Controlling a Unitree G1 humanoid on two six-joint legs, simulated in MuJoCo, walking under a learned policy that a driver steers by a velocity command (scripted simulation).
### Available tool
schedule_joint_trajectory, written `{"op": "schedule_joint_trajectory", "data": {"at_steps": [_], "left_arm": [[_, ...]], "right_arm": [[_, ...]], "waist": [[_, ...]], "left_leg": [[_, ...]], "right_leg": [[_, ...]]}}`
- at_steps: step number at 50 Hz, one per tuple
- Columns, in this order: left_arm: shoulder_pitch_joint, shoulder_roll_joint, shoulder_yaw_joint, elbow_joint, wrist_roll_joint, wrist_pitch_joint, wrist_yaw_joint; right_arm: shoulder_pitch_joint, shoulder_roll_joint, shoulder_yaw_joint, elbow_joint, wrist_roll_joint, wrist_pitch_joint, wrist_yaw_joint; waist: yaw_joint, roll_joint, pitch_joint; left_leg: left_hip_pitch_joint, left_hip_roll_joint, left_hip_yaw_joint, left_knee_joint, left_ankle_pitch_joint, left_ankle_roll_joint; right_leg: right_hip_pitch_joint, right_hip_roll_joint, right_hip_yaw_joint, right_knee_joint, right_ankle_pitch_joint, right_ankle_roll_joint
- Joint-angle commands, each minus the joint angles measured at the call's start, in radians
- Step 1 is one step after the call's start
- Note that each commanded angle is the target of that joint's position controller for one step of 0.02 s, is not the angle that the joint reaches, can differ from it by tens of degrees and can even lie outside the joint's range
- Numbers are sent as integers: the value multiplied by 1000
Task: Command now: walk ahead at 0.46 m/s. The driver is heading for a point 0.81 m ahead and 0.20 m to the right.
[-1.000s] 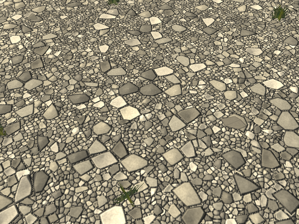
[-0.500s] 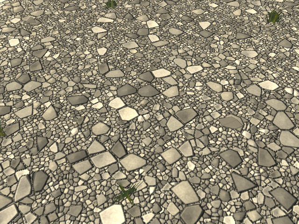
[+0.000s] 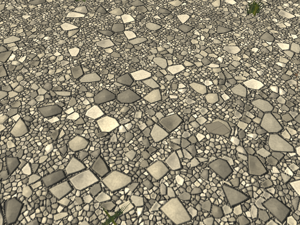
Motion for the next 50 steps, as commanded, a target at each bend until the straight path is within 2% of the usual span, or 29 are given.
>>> {"op": "schedule_joint_trajectory", "data": {"at_steps": [1,3,4,5,6,7,8,9,10,12,14,17,19,22,26,27,28,29,30,31,32,35,39,43,46,47,48,49,50], "left_arm": [[-120,63,6,-101,-2,-18,-13],[16,120,35,-75,-1,-21,-10],[190,162,60,-22,-6,-17,-2],[378,216,81,24,0,-9,9],[484,311,97,49,28,-7,8],[460,223,71,58,31,-7,3],[325,168,52,38,27,-13,3],[209,128,37,9,27,-19,0],[152,93,26,3,35,-24,-8],[147,59,15,27,48,-30,-14],[165,77,12,51,55,-36,-4],[170,108,10,66,61,-26,24],[192,129,12,73,54,-13,37],[238,149,15,98,45,4,42],[242,130,12,116,15,22,46],[296,116,9,127,23,25,48],[364,88,5,133,39,21,48],[397,28,-7,132,30,18,51],[310,54,-4,106,19,17,55],[215,95,7,73,4,17,52],[185,119,17,59,-2,18,46],[203,115,33,73,14,12,41],[188,52,20,89,24,11,44],[180,75,21,89,18,13,40],[343,98,39,150,13,16,43],[439,158,56,169,18,13,49],[509,271,76,165,22,13,48],[517,249,65,175,39,-5,40],[438,181,45,146,39,-20,32]], "right_arm": [[23,-185,-41,-24,10,-5,-7],[-11,-208,-52,-33,1,5,-5],[-31,-204,-51,-42,-5,13,-3],[-56,-190,-41,-67,-14,13,1],[77,-15,4,-84,-11,-6,17],[37,-62,-6,-71,19,-41,25],[-82,-140,-29,-113,48,-55,25],[-144,-157,-33,-126,44,-57,15],[-160,-157,-44,-118,27,-47,2],[-103,-114,-51,-104,16,-13,-11],[-106,-92,-54,-111,10,7,-16],[-223,-98,-54,-159,-6,17,-17],[-305,-87,-46,-175,-8,20,-11],[-379,-116,-48,-189,-2,32,-4],[-375,-152,-62,-177,-16,32,-2],[-348,-195,-75,-169,-17,33,-6],[-343,-244,-85,-171,-8,36,-10],[-286,-267,-98,-144,9,44,-10],[-168,-249,-102,-111,20,43,-2],[-126,-234,-98,-102,4,28,0],[-174,-228,-92,-120,-15,9,1],[-336,-195,-82,-164,-1,-13,2],[-329,-221,-95,-152,8,-5,0],[-297,-242,-104,-131,29,3,2],[-307,-184,-87,-127,26,12,1],[-339,-112,-67,-145,13,11,4],[-352,-63,-55,-191,4,-7,2],[-376,-121,-64,-206,20,-22,5],[-396,-170,-72,-213,32,-29,11]], "waist": [[62,148,142],[151,185,21],[235,184,-84],[311,134,-204],[230,-174,-404],[245,-177,-421],[206,-139,-203],[163,-31,-115],[122,27,-70],[67,-14,-55],[44,-36,-35],[42,-38,-39],[72,-44,-61],[103,-42,-67],[78,-15,-61],[87,24,-75],[138,110,-96],[131,252,-108],[50,269,-93],[7,259,-57],[25,224,-47],[103,154,-48],[108,160,-43],[116,158,-37],[190,111,-42],[222,-55,-35],[223,-299,-39],[217,-268,-32],[184,-186,23]], "left_leg": [[-94,256,-90,-12,548,134],[-52,256,-55,177,937,107],[-101,218,-25,372,1037,82],[-326,178,-15,654,811,51],[-686,-23,-35,1080,64,-13],[-796,-39,-192,1245,-194,12],[-879,16,-159,1289,-147,27],[-820,71,-129,1254,-57,27],[-745,101,-108,1204,-22,20],[-612,126,-101,1106,2,17],[-589,115,-80,1024,33,5],[-607,119,-69,780,160,-23],[-559,102,-50,625,259,-30],[-520,80,-52,504,301,-34],[-408,53,-34,302,324,12],[-333,92,-74,288,419,32],[-237,156,-142,327,425,73],[-129,232,-280,270,136,170],[-117,314,-477,141,-146,245],[-127,366,-609,62,-279,274],[-166,374,-627,43,-320,268],[-310,302,-447,-8,-197,194],[-448,205,-218,-24,-23,163],[-478,218,-194,20,-76,165],[-603,168,-159,183,-181,117],[-726,85,-59,469,-122,60],[-978,-21,32,778,-171,22],[-1084,18,-77,966,-185,47],[-1136,72,-108,1022,-82,72]], "right_leg": [[51,34,-16,-91,10,-36],[257,92,-47,-86,-24,-75],[477,118,-57,-95,-17,-103],[792,-17,98,-78,-59,-152],[1132,-312,627,-198,-292,-329],[1092,-335,855,-380,-376,-329],[907,-305,676,-388,-230,-270],[712,-274,493,-386,28,-240],[562,-227,348,-390,238,-213],[417,-160,189,-419,400,-186],[355,-140,121,-437,526,-200],[361,-120,58,-429,590,-197],[380,-103,30,-419,551,-178],[431,-126,61,-403,425,-176],[455,-106,106,-290,143,-123],[433,-69,108,-247,-43,-91],[345,10,66,-167,-273,-68],[156,98,-33,-37,-463,-38],[66,119,-53,107,-524,-22],[-39,90,15,283,-583,-27],[-86,43,71,408,-568,-34],[-5,-24,85,358,-384,-40],[201,11,9,118,-245,-5],[326,37,-26,-54,-168,8],[535,48,-22,-132,-221,-14],[626,-112,209,-273,-367,-60],[760,-303,580,-443,-570,-169],[724,-368,771,-499,-764,-247],[680,-336,704,-494,-749,-214]]}}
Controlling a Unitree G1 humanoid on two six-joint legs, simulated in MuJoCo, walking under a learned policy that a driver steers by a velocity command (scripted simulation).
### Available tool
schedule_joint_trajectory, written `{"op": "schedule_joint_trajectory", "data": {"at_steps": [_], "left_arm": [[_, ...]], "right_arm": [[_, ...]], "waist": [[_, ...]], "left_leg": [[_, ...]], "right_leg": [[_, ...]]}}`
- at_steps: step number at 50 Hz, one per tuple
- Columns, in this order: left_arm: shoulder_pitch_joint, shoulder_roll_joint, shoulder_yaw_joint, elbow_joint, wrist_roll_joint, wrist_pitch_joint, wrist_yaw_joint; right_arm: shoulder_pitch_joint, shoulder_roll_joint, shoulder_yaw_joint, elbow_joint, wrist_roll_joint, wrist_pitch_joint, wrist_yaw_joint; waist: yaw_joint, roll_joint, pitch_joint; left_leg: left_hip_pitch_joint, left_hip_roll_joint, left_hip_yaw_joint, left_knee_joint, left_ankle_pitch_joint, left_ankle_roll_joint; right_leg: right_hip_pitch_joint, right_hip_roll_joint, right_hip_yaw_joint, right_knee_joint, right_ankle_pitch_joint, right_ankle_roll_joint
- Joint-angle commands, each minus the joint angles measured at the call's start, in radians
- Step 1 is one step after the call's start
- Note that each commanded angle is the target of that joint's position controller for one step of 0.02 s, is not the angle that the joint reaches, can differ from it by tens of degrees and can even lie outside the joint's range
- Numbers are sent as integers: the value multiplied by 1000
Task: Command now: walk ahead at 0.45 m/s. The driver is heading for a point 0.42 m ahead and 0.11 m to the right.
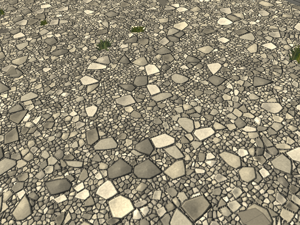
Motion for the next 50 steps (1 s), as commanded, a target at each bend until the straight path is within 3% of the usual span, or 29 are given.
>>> {"op": "schedule_joint_trajectory", "data": {"at_steps": [1,3,5,9,14,17,20,21,22,23,24,25,26,27,28,29,31,33,37,39,41,42,43,44,45,47,50], "left_arm": [[146,136,16,0,7,-25,-13],[92,110,6,-20,4,-25,-17],[150,90,0,-1,10,-22,-10],[216,105,1,14,7,-15,10],[286,105,3,32,-2,-7,16],[339,101,8,49,-8,10,18],[313,132,24,40,-12,22,23],[291,146,30,30,-12,24,21],[262,139,28,17,-10,27,18],[223,125,21,-13,2,24,16],[343,-4,-12,-26,-1,10,12],[374,17,-8,7,-17,-12,7],[298,83,15,-13,-39,-16,10],[228,84,17,-27,-38,-11,19],[194,74,24,-33,-23,-1,28],[202,58,31,-33,-16,15,33],[235,-1,27,-30,-13,44,35],[198,-13,24,-57,-4,56,39],[71,29,20,-94,4,66,26],[30,52,24,-104,5,77,23],[17,67,31,-101,16,81,21],[11,90,36,-105,25,82,24],[6,142,44,-116,27,81,31],[-39,168,42,-123,21,84,38],[-52,104,30,-111,16,83,28],[-117,74,25,-117,13,79,16],[-102,84,27,-97,6,66,16]], "right_arm": [[-117,-95,-8,-114,3,-42,7],[-113,-85,-13,-99,-17,-38,0],[-139,-61,-11,-99,-17,-31,2],[-263,-22,0,-142,-16,-23,14],[-417,-14,19,-190,-2,-22,39],[-506,-19,27,-231,1,-35,58],[-475,-59,19,-242,1,-50,68],[-405,-91,6,-228,-1,-54,64],[-244,-137,-19,-184,-2,-55,56],[-43,-196,-39,-140,-23,-55,44],[81,-285,-56,-112,-55,-46,38],[86,-205,-30,-106,-49,-36,41],[-18,-146,-11,-118,-38,-32,42],[-108,-100,5,-133,-33,-32,43],[-163,-69,14,-128,-33,-35,47],[-196,-49,21,-121,-39,-40,49],[-208,-48,23,-95,-56,-43,50],[-233,-73,22,-79,-64,-45,38],[-204,-126,15,-48,-45,-20,13],[-191,-131,18,-33,-36,-8,9],[-193,-115,26,-23,-19,2,7],[-151,-86,35,-8,-20,4,7],[-102,-55,46,-1,-39,5,5],[24,-28,46,22,-48,6,3],[8,-31,48,25,-44,21,-10],[-56,-77,39,22,-36,48,-24],[-49,-79,37,40,-40,60,-24]], "waist": [[44,-189,107],[14,-143,102],[23,-137,91],[42,-107,98],[83,-109,148],[100,-104,188],[50,-134,165],[7,-157,116],[-74,-157,17],[-159,-138,-132],[-127,111,-335],[-120,184,-441],[-98,141,-271],[-65,78,-145],[-31,20,-67],[7,32,-32],[48,50,-15],[73,68,-4],[39,75,-44],[34,62,-26],[49,41,-2],[45,7,14],[9,-77,4],[-85,-218,-11],[-60,-239,-24],[-49,-170,41],[-39,-109,36]], "left_leg": [[-579,70,-54,310,86,52],[-478,101,-46,201,215,38],[-428,93,-20,125,301,16],[-404,73,5,-74,434,-16],[-353,47,33,-257,508,-18],[-360,32,32,-325,451,-7],[-219,-2,37,-385,373,16],[-87,-34,59,-389,353,31],[140,-50,69,-396,376,61],[472,66,-32,-319,496,116],[895,368,-447,-340,586,277],[876,430,-645,-444,706,317],[710,386,-459,-446,804,271],[538,341,-301,-459,908,238],[385,294,-205,-498,928,213],[271,256,-139,-539,906,193],[134,233,-75,-584,926,200],[76,212,-12,-600,970,205],[99,194,24,-605,837,184],[100,200,3,-596,663,169],[78,166,-5,-544,438,123],[67,128,-2,-504,316,76],[41,64,41,-421,177,18],[14,-3,83,-389,10,-24],[87,1,77,-392,36,-38],[125,7,81,-416,96,-40],[140,22,68,-434,145,-37]], "right_leg": [[349,-331,580,-401,-405,-163],[278,-258,404,-421,-163,-116],[278,-221,299,-433,34,-113],[308,-197,189,-435,264,-113],[359,-202,132,-444,290,-110],[434,-231,159,-396,348,-122],[454,-251,180,-309,528,-107],[440,-242,175,-234,707,-97],[387,-196,147,-77,817,-73],[196,-141,115,176,679,-32],[-204,25,48,602,144,55],[-254,73,211,771,-356,59],[-303,20,213,828,-333,56],[-302,-23,159,803,-280,59],[-263,-49,135,736,-236,62],[-195,-76,129,672,-202,58],[-81,-81,111,574,-154,56],[-43,-81,98,407,-80,64],[56,-58,65,159,130,71],[90,-51,64,88,144,63],[167,-32,47,-40,196,36],[207,-57,79,-120,288,17],[264,-146,170,-147,491,-10],[273,-220,230,-132,532,-85],[195,-209,250,-175,300,-106],[105,-121,192,-188,113,-41],[136,-83,144,-139,235,-18]]}}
